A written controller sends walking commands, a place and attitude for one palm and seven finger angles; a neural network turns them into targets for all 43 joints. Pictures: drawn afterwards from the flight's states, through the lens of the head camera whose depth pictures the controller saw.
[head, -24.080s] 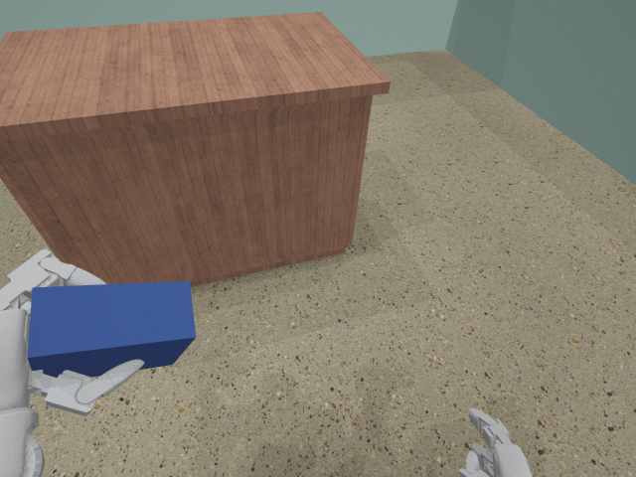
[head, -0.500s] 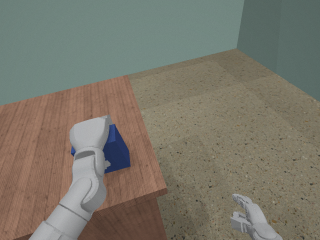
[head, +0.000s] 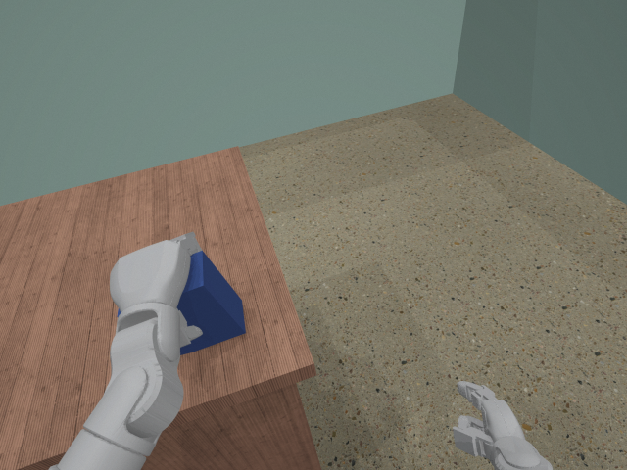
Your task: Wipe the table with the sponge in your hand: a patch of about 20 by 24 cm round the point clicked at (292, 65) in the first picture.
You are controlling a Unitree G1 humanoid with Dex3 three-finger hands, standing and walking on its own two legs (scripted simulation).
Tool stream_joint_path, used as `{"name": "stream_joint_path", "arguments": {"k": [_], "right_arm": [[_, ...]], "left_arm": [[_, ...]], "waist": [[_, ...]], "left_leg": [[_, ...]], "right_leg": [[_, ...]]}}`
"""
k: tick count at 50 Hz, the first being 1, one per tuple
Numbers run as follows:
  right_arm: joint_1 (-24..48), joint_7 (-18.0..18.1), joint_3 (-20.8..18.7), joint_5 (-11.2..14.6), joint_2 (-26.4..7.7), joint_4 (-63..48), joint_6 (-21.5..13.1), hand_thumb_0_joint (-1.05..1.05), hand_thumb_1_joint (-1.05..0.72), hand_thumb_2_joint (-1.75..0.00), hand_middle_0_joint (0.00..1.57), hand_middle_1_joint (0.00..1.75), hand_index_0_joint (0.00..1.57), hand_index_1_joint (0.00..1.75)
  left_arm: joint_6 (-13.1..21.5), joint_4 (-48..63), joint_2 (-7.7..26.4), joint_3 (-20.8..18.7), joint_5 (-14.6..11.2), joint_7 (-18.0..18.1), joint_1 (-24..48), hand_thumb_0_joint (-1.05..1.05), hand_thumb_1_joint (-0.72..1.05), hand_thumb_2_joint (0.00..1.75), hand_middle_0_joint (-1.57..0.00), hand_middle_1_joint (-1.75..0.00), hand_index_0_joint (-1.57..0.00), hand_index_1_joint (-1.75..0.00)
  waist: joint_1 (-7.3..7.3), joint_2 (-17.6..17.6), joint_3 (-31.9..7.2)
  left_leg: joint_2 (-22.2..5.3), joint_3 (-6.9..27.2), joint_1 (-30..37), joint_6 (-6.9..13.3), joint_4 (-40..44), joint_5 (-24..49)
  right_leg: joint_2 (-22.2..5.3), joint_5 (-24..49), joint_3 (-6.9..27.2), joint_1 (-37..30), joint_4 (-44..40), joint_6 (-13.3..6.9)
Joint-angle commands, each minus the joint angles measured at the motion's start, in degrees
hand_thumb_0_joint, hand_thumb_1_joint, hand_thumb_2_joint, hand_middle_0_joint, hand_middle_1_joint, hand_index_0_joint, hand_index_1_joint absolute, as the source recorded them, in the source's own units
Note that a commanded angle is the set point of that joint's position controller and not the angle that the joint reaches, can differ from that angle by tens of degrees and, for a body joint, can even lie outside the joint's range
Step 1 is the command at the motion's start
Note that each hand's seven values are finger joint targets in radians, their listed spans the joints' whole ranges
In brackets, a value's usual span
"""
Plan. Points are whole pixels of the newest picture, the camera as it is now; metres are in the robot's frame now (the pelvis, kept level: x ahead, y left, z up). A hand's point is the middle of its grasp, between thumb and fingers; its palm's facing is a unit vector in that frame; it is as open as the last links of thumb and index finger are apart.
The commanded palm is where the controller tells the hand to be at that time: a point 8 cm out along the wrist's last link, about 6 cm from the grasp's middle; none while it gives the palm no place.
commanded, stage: slide back across to the middle lane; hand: left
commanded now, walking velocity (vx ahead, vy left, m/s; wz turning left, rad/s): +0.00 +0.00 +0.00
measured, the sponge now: (194, 315) +0.29 +0.21 +0.06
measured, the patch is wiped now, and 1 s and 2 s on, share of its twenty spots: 1.00 1.00 1.00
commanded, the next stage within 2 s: wipe forward along the middle lane in 0.40 s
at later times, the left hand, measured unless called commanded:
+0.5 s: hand (120, 325) +0.23 +0.27 +0.11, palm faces +0.07 -0.09 -0.99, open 10.0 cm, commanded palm +0.20 +0.28 +0.16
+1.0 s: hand (115, 306) +0.26 +0.30 +0.11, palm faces -0.01 -0.02 -1.00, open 10.0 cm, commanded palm +0.25 +0.31 +0.14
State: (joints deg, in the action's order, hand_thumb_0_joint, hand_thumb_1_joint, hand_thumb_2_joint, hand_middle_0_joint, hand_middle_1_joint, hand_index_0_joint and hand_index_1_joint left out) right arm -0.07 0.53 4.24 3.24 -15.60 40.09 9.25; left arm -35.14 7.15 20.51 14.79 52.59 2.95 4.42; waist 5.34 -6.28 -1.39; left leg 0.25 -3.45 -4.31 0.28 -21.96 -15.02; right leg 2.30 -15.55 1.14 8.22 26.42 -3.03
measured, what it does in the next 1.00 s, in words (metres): stands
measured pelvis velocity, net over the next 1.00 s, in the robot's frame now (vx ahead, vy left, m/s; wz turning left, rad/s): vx -0.03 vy -0.01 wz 0.04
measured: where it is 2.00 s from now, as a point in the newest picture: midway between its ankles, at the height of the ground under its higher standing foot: outside the picture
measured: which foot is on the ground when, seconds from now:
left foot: down 0.00-1.00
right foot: down 0.00-1.00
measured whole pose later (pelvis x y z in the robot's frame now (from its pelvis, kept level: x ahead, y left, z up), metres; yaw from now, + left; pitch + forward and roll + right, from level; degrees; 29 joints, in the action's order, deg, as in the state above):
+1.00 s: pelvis -0.03 -0.01 +0.00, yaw +3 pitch -2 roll +1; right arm -4.4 6.0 2.9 2.2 -16.6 42.6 5.3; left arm -20.2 -11.8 29.0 6.2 53.1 -1.5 12.4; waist 5.2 -5.6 -0.1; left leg 0.2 -0.7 -7.4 -0.1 -22.1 -12.3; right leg 2.2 -12.7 -1.4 9.5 24.4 -3.4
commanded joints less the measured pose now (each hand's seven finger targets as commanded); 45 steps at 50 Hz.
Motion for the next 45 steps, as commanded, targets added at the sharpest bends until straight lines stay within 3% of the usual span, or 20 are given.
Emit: {"name": "stream_joint_path", "arguments": {"k": [1, 3, 5, 6, 8, 11, 13, 16, 19, 22, 25, 26, 29, 31, 32, 35, 36, 38, 41, 45], "right_arm": [[13.9, 0.4, -1.8, -0.4, -4.9, -10.6, -2.6, 0.00, -0.90, -0.90, 0.20, 0.30, 0.20, 0.30], [14.0, 0.5, -1.9, -0.3, -4.4, -11.0, -2.5, 0.00, -0.90, -0.90, 0.20, 0.30, 0.20, 0.30], [14.2, 0.6, -2.0, -0.5, -4.7, -11.1, -2.4, 0.00, -0.90, -0.90, 0.20, 0.30, 0.20, 0.30], [14.2, 0.8, -2.2, -0.7, -5.1, -11.1, -2.1, 0.00, -0.90, -0.90, 0.20, 0.30, 0.20, 0.30], [14.2, 1.2, -2.0, -0.5, -4.9, -10.8, -2.1, 0.00, -0.90, -0.90, 0.20, 0.30, 0.20, 0.30], [14.2, 1.7, -2.3, -0.7, -5.6, -10.6, -2.1, 0.00, -0.90, -0.90, 0.20, 0.30, 0.20, 0.30], [14.2, 2.2, -2.1, -0.6, -5.4, -10.4, -2.5, 0.00, -0.90, -0.90, 0.20, 0.30, 0.20, 0.30], [14.0, 2.7, -2.3, -0.9, -5.9, -10.3, -2.8, 0.00, -0.90, -0.90, 0.20, 0.30, 0.20, 0.30], [13.5, 3.1, -2.0, -0.9, -5.6, -10.1, -3.5, 0.00, -0.90, -0.90, 0.20, 0.30, 0.20, 0.30], [13.3, 3.3, -2.2, -1.2, -5.8, -10.2, -3.8, 0.00, -0.90, -0.90, 0.20, 0.30, 0.20, 0.30], [12.8, 3.4, -2.3, -1.1, -5.6, -10.4, -4.1, 0.00, -0.90, -0.90, 0.20, 0.30, 0.20, 0.30], [12.5, 3.5, -2.3, -1.3, -6.0, -10.3, -4.0, 0.00, -0.90, -0.90, 0.20, 0.30, 0.20, 0.30], [11.9, 3.9, -2.4, -1.2, -5.9, -9.5, -4.5, 0.00, -0.90, -0.90, 0.20, 0.30, 0.20, 0.30], [11.1, 4.1, -2.5, -1.3, -6.4, -8.9, -4.5, 0.00, -0.90, -0.90, 0.20, 0.30, 0.20, 0.30], [11.2, 4.3, -2.4, -1.3, -6.1, -9.1, -4.8, 0.00, -0.90, -0.90, 0.20, 0.30, 0.20, 0.30], [10.5, 4.7, -2.5, -1.3, -6.3, -8.3, -5.2, 0.00, -0.90, -0.90, 0.20, 0.30, 0.20, 0.30], [9.9, 4.8, -2.6, -1.3, -6.7, -8.2, -5.1, 0.00, -0.90, -0.90, 0.20, 0.30, 0.20, 0.30], [9.4, 5.0, -2.6, -1.2, -6.4, -7.9, -5.5, 0.00, -0.90, -0.90, 0.20, 0.30, 0.20, 0.30], [8.5, 5.2, -3.1, -1.2, -7.1, -7.9, -5.7, 0.00, -0.90, -0.90, 0.20, 0.30, 0.20, 0.30], [7.1, 5.7, -3.3, -1.2, -7.2, -7.1, -6.5, 0.00, -0.90, -0.90, 0.20, 0.30, 0.20, 0.30]], "left_arm": [[0.0, 9.6, 12.9, -10.9, 0.3, 0.7, 4.8, 0.00, 0.10, 1.30, -1.20, -1.60, -1.20, -1.60], [0.1, 10.8, 11.8, -10.6, -0.4, 0.9, 3.0, 0.00, 0.10, 1.30, -1.20, -1.60, -1.20, -1.60], [0.2, 13.0, 12.9, -11.9, -0.7, 0.9, 2.3, 0.00, 0.10, 1.30, -1.20, -1.60, -1.20, -1.60], [0.2, 14.0, 15.5, -14.5, -0.9, 0.9, 1.7, 0.00, 0.10, 1.30, -1.20, -1.60, -1.20, -1.60], [-0.2, 12.6, 14.7, -13.6, -1.1, 0.7, 1.9, 0.00, 0.10, 1.30, -1.20, -1.60, -1.20, -1.60], [-0.3, 14.1, 16.6, -14.4, -0.4, 0.1, 3.6, 0.00, 0.10, 1.30, -1.20, -1.60, -1.20, -1.60], [-0.2, 11.2, 15.7, -13.3, -0.5, -0.4, 2.9, 0.00, 0.10, 1.30, -1.20, -1.60, -1.20, -1.60], [0.8, 12.4, 17.0, -13.5, 0.6, -1.6, 4.6, 0.00, 0.10, 1.30, -1.20, -1.60, -1.20, -1.60], [2.3, 9.1, 16.9, -13.2, 0.7, -2.4, 3.0, 0.00, 0.10, 1.30, -1.20, -1.60, -1.20, -1.60], [3.9, 9.6, 20.4, -16.2, 1.5, -2.7, 2.9, 0.00, 0.10, 1.30, -1.20, -1.60, -1.20, -1.60], [5.4, 9.2, 18.8, -15.6, 0.7, -2.9, 1.0, 0.00, 0.10, 1.30, -1.20, -1.60, -1.20, -1.60], [5.4, 9.4, 18.9, -15.0, 1.3, -3.0, 4.1, 0.00, 0.10, 1.30, -1.20, -1.60, -1.20, -1.60], [5.8, 5.6, 18.0, -13.8, 1.6, -2.5, 7.7, 0.00, 0.10, 1.30, -1.20, -1.60, -1.20, -1.60], [6.2, 2.8, 20.4, -15.4, 2.3, -2.4, 9.8, 0.00, 0.10, 1.30, -1.20, -1.60, -1.20, -1.60], [6.6, 2.0, 19.0, -13.9, 2.5, -2.4, 11.2, 0.00, 0.10, 1.30, -1.20, -1.60, -1.20, -1.60], [8.1, -2.8, 20.3, -15.2, 2.0, -2.4, 11.7, 0.00, 0.10, 1.30, -1.20, -1.60, -1.20, -1.60], [8.6, -3.5, 21.4, -15.5, 2.5, -2.6, 13.9, 0.00, 0.10, 1.30, -1.20, -1.60, -1.20, -1.60], [9.6, -6.8, 18.7, -13.3, 2.2, -2.7, 15.2, 0.00, 0.10, 1.30, -1.20, -1.60, -1.20, -1.60], [11.2, -8.2, 20.8, -15.1, 1.6, -2.8, 17.0, 0.00, 0.10, 1.30, -1.20, -1.60, -1.20, -1.60], [13.6, -14.3, 20.7, -14.8, 1.7, -2.8, 19.0, 0.00, 0.10, 1.30, -1.20, -1.60, -1.20, -1.60]], "waist": [[2.55, 7.1, -11.0], [2.48, 7.4, -9.9], [2.52, 6.7, -10.3], [2.81, 6.4, -10.4], [2.14, 7.3, -7.8], [1.70, 5.6, -8.8], [1.44, 6.7, -6.1], [1.35, 5.2, -8.7], [1.27, 7.1, -6.5], [1.99, 6.4, -8.5], [1.93, 6.4, -7.1], [1.24, 4.7, -6.8], [0.81, 5.9, -5.1], [0.78, 6.3, -5.6], [0.77, 6.9, -5.9], [0.82, 8.6, -5.5], [0.41, 7.4, -6.3], [0.04, 8.5, -5.0], [0.10, 7.7, -7.2], [-0.24, 10.1, -5.5]], "left_leg": [[2.8, 2.4, -3.9, 1.7, 1.3, 18.8], [2.7, 2.3, -4.1, 1.9, 1.2, 19.0], [2.7, 2.4, -3.6, 1.9, 1.1, 20.0], [2.8, 2.5, -3.2, 1.9, 1.0, 19.7], [2.6, 2.6, -3.9, 1.9, 1.2, 18.8], [2.8, 2.8, -2.7, 2.1, 1.2, 18.6], [2.7, 2.8, -3.3, 2.3, 1.3, 17.0], [2.9, 2.9, -2.3, 2.4, 1.4, 17.4], [2.9, 2.9, -3.4, 2.5, 1.4, 16.4], [2.9, 3.0, -3.3, 2.3, 1.3, 16.7], [2.9, 3.0, -3.2, 2.2, 1.5, 16.3], [2.9, 2.8, -2.8, 2.1, 1.9, 15.7], [2.7, 2.8, -3.4, 2.2, 2.4, 14.2], [2.7, 2.7, -3.7, 2.0, 2.9, 13.0], [2.7, 2.6, -4.2, 2.1, 2.8, 12.5], [2.9, 2.3, -4.8, 2.2, 2.5, 11.3], [2.8, 2.2, -4.7, 1.9, 3.0, 10.6], [2.8, 2.1, -5.5, 2.0, 3.0, 9.8], [2.8, 2.1, -5.7, 1.9, 3.2, 9.5], [2.9, 1.9, -7.6, 2.0, 2.4, 8.0]], "right_leg": [[0.1, 22.7, 6.3, -12.2, -1.8, 0.0], [0.0, 23.4, 5.8, -11.8, -1.7, 0.2], [0.0, 25.1, 6.0, -12.1, -1.6, 0.1], [0.0, 24.6, 6.7, -12.3, -1.8, 0.0], [0.0, 22.8, 6.2, -10.6, -2.2, 0.2], [0.1, 20.8, 6.8, -10.2, -3.0, 0.0], [0.0, 18.2, 5.8, -8.4, -3.7, 0.4], [-0.1, 17.6, 5.8, -9.3, -4.0, 0.2], [-0.3, 17.3, 5.1, -8.4, -4.2, 0.6], [-0.5, 17.0, 5.1, -9.8, -3.7, 0.5], [-0.3, 16.4, 4.8, -8.8, -4.3, 0.6], [-0.2, 14.8, 5.1, -8.1, -5.0, 0.3], [-0.2, 12.7, 3.8, -6.6, -5.9, 0.4], [-0.1, 10.3, 4.1, -6.7, -6.3, 0.2], [-0.4, 10.2, 3.6, -6.9, -6.3, 0.5], [-0.6, 9.7, 3.9, -6.8, -6.8, 0.8], [-0.5, 8.2, 4.1, -6.9, -7.1, 0.6], [-0.6, 7.7, 3.1, -5.8, -7.2, 0.8], [-0.7, 7.8, 3.1, -7.1, -6.9, 0.7], [-1.0, 7.4, 2.9, -5.7, -7.2, 1.2]]}}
